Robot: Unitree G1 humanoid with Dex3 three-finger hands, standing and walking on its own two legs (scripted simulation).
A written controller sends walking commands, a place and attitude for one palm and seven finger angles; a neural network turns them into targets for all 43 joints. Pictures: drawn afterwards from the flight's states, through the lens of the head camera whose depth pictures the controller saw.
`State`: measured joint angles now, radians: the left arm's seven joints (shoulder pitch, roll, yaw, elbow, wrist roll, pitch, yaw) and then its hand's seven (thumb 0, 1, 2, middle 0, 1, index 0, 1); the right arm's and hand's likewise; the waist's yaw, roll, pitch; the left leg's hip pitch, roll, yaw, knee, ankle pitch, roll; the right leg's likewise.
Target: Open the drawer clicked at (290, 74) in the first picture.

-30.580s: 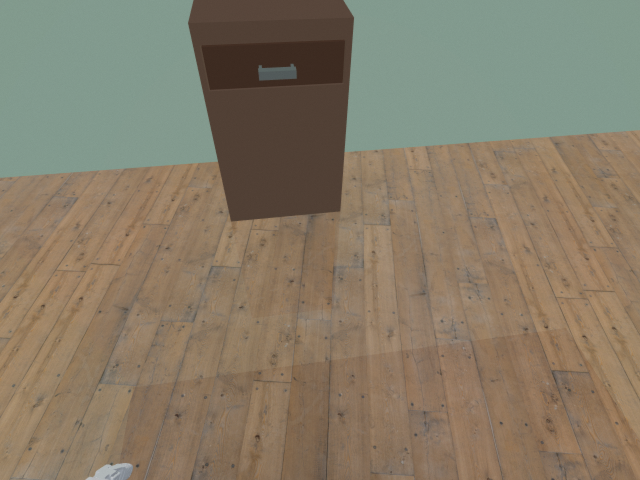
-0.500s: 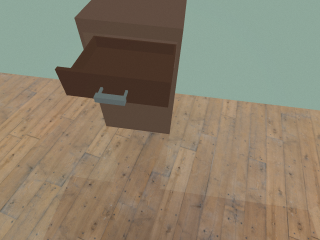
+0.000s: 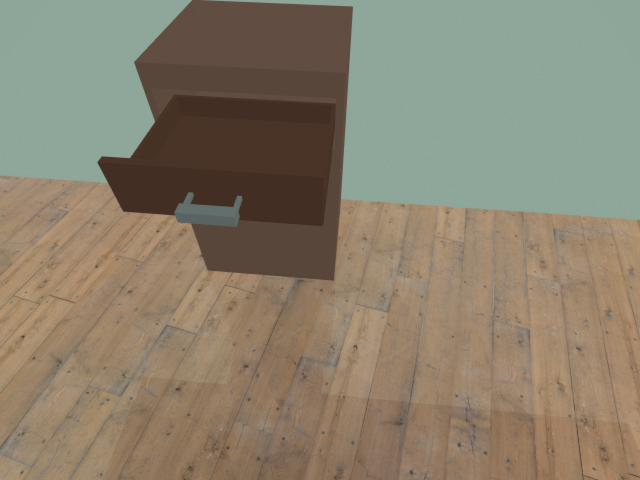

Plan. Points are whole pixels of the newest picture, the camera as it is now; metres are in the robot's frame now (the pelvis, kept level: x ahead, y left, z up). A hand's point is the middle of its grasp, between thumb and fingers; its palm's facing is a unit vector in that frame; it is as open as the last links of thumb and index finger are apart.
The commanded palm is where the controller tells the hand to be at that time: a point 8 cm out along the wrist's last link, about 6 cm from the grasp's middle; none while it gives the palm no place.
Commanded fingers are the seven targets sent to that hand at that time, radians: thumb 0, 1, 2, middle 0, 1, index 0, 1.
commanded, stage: let the arm hang, fingers relaxed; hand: left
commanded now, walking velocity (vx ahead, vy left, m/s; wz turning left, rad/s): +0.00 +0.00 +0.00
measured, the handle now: (210, 206) +0.62 +0.26 -0.08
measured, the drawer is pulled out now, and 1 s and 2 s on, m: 0.30 0.30 0.30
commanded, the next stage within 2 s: look to check the result in 0.08 s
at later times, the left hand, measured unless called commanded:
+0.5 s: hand out of the picture +0.00 +0.16 -0.17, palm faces +0.03 -0.98 -0.20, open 7.3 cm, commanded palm none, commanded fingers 0.00 0.90 0.90 -0.20 -0.30 -0.20 -0.30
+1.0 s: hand out of the picture +0.02 +0.16 -0.17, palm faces +0.02 -0.98 -0.21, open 7.3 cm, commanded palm none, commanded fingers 0.00 0.90 0.90 -0.20 -0.30 -0.20 -0.30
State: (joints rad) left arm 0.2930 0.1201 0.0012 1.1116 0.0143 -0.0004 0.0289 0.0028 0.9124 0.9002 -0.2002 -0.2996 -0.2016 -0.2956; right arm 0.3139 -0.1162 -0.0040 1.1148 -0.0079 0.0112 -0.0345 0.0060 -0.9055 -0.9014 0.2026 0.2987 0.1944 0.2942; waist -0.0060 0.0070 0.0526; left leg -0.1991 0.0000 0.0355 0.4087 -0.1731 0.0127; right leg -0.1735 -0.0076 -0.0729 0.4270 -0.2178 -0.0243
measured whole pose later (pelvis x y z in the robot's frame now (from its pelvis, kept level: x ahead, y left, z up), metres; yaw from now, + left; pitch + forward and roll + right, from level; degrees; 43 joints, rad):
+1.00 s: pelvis +0.02 -0.02 +0.00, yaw -1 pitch -2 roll +0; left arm 0.27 0.15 0.01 1.13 0.01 -0.01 0.03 0.00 0.91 0.90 -0.20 -0.30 -0.20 -0.30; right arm 0.27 -0.14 -0.01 1.13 -0.01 0.01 -0.04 0.00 -0.90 -0.90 0.20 0.30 0.19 0.29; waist -0.01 0.01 0.06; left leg -0.15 0.03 0.03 0.38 -0.19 -0.02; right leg -0.11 0.03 -0.07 0.37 -0.22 -0.05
